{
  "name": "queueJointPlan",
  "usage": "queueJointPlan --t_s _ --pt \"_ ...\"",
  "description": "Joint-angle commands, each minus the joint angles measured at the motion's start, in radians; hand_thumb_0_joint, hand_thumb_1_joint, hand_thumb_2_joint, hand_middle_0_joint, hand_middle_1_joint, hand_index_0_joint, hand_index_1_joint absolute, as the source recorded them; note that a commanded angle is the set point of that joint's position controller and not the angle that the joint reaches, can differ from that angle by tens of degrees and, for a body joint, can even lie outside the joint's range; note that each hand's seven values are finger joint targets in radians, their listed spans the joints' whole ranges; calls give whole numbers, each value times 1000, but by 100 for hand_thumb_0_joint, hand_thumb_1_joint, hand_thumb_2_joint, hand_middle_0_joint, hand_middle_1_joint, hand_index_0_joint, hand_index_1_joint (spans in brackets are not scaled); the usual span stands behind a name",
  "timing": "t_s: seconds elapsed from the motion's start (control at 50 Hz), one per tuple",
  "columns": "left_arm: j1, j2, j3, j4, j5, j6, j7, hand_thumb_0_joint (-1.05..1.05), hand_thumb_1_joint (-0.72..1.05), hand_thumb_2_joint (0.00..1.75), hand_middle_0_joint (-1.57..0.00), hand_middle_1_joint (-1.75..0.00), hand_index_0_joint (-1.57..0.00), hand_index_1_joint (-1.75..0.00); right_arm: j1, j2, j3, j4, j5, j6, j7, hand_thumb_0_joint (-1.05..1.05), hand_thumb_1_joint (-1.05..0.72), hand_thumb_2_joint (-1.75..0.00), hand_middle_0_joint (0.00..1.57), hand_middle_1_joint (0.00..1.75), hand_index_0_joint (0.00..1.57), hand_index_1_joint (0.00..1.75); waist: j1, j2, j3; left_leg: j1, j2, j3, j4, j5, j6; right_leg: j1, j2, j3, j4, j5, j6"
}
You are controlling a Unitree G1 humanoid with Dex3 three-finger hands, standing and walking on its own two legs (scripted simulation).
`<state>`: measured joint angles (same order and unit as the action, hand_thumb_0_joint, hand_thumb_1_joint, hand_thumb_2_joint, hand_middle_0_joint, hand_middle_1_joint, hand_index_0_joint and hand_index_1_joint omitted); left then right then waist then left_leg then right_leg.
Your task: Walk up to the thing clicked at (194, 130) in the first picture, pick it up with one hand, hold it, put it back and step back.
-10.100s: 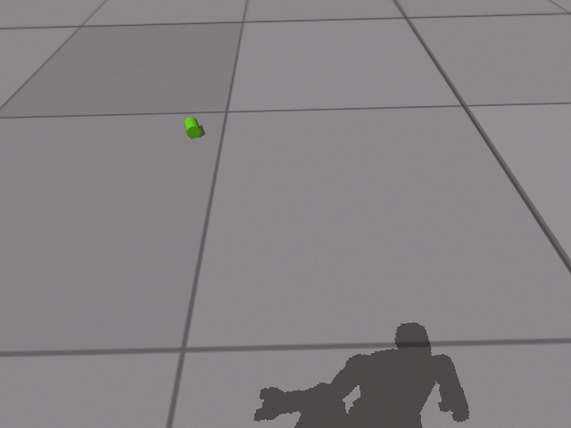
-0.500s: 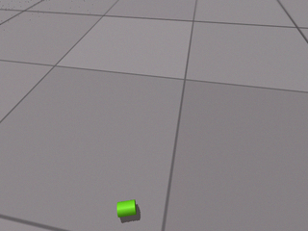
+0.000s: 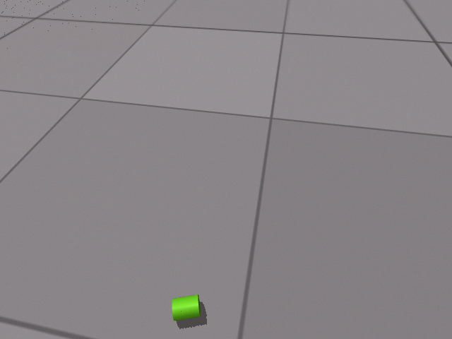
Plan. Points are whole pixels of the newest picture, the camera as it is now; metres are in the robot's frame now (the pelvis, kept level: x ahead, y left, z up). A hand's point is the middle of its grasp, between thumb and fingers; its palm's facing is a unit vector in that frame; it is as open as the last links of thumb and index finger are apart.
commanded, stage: stand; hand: left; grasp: from above
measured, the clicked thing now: (186, 307) +0.40 +0.21 -0.74
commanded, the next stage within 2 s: rise first in 0.68 s
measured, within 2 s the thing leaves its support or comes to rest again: neither
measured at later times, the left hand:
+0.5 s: hand out of the picture +0.07 +0.26 -0.16, palm faces -0.02 -0.94 -0.35, open 7.4 cm
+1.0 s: hand out of the picture +0.14 +0.25 -0.17, palm faces +0.00 -0.94 -0.34, open 8.7 cm
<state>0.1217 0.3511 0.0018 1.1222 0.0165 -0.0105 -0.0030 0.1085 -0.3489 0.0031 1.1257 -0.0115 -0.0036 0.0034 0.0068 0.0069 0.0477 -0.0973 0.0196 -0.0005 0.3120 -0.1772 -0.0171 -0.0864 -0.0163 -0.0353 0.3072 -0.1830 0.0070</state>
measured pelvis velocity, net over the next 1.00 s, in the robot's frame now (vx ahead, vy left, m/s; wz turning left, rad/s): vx -0.02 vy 0.00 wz -0.01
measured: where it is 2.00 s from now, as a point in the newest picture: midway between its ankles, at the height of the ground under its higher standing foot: outside the picture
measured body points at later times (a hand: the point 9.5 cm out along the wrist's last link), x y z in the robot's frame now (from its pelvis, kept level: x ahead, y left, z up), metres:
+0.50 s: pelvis +0.00 +0.00 +0.00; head +0.01 +0.00 +0.45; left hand +0.07 +0.30 -0.13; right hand +0.07 -0.30 -0.13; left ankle +0.00 +0.13 -0.75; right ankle -0.01 -0.12 -0.75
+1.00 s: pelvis -0.02 +0.00 -0.02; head +0.04 +0.00 +0.43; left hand +0.14 +0.30 -0.14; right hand +0.09 -0.27 -0.14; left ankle +0.00 +0.13 -0.75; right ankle -0.01 -0.12 -0.75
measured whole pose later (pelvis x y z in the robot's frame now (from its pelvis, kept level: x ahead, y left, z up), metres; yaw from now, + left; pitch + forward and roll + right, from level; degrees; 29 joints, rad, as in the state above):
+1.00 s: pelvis -0.02 +0.00 -0.02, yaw +0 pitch +5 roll +0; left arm -0.06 0.34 0.13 1.07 0.08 -0.02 -0.02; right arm 0.19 -0.27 -0.02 0.82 0.03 -0.04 -0.03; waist -0.01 -0.01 0.02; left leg -0.40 0.02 0.00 0.58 -0.27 -0.02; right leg -0.40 -0.02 -0.03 0.58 -0.27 0.00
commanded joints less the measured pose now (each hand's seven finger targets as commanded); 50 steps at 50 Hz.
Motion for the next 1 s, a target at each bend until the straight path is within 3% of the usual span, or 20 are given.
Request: queueJointPlan --t_s 0.0,0.5,0.74,0.76,0.78,0.8,0.82,0.84,0.86,0.88,0.9,0.92,0.96,0.98 --pt "-34 218 39 -58 -5 -21 12 0 90 90 -20 -30 -20 -30 -38 -216 -38 -61 1 -25 -14 0 -90 -90 20 30 20 30 -3 -13 -70 17 114 -91 -43 155 32 -1 -124 94 -48 135 -24" --pt "-28 211 39 -54 -5 -17 11 0 90 90 -20 -30 -20 -30 -26 -217 -35 -54 2 -24 -14 0 -90 -90 20 30 20 30 -4 3 -54 -9 112 -94 -57 112 31 1 -122 95 -52 97 -22" --pt "-27 217 39 -57 -6 -21 12 0 90 90 -20 -30 -20 -30 -29 -220 -38 -56 1 -27 -14 0 -90 -90 20 30 20 30 -4 -4 -71 14 114 -92 -44 158 32 6 -125 97 -44 145 -23" --pt "-36 216 39 -59 -5 -20 12 0 82 93 -17 -38 -17 -38 -27 -216 -37 -58 -1 -26 -14 0 -93 -91 20 30 20 30 -7 -3 -65 4 112 -89 -45 157 32 3 -125 96 -45 142 -25" --pt "-387 37 35 -410 -64 -109 28 0 74 93 -23 -46 -21 -46 -13 -49 8 -331 73 -75 -36 0 -101 -93 20 30 20 30 -128 29 11 -116 -28 43 28 3 27 -240 6 25 28 73 -15" --pt "-490 95 56 -356 -64 -100 34 0 66 92 -23 -54 -20 -54 34 -78 1 -279 74 -73 -45 0 -99 -92 20 30 20 30 -99 -16 -26 -108 -33 38 43 -26 32 -182 6 10 33 23 -12" --pt "-267 183 109 -149 -38 -59 36 0 58 90 -21 -62 -20 -62 79 -112 -21 -277 78 -61 -57 0 -96 -92 20 30 20 30 -66 -41 -13 -137 -28 41 55 -31 30 -186 15 -1 38 -6 -18" --pt "-236 197 125 -89 -17 -40 22 0 50 90 -19 -68 -18 -69 90 -110 -33 -295 69 -55 -56 0 -94 -91 20 30 20 30 -57 -66 -46 -175 -34 38 99 -28 34 -202 14 -2 67 -16 -20" --pt "-324 234 143 -115 3 -41 10 0 42 93 -14 -76 -15 -76 96 -108 -41 -325 66 -57 -57 0 -94 -91 20 30 20 30 -51 -87 -89 -196 -29 30 139 -11 39 -223 15 0 109 8 -19" --pt "-337 257 166 -124 30 -51 2 0 34 90 -14 -84 -16 -82 104 -108 -59 -347 49 -64 -59 0 -94 -91 20 30 20 30 -35 -50 -177 -204 -31 30 180 30 35 -210 8 5 162 62 -19" --pt "-204 241 189 -53 56 -36 -4 0 26 90 -13 -90 -15 -87 137 -102 -70 -355 39 -66 -54 0 -97 -91 20 30 20 30 -24 -30 -220 -232 -40 33 222 48 32 -219 3 11 207 83 -20" --pt "-132 223 198 -66 81 -24 -14 0 18 89 -11 -97 -14 -93 145 -97 -83 -383 30 -67 -47 0 -97 -92 20 30 20 30 6 13 -268 -254 -46 33 249 80 26 -213 4 11 240 101 -28" --pt "-89 190 197 -113 100 3 -10 0 2 92 -9 -101 -12 -98 148 -81 -86 -440 32 -69 -43 0 -94 -91 20 30 20 30 17 22 -301 -264 -51 35 261 102 21 -210 9 12 252 111 -28" --pt "-107 197 199 -157 109 20 -1 0 -6 92 -7 -103 -11 -99 133 -77 -86 -459 33 -72 -42 0 -92 -90 20 30 20 30 24 39 -275 -283 -52 34 254 68 18 -225 11 12 245 71 -28"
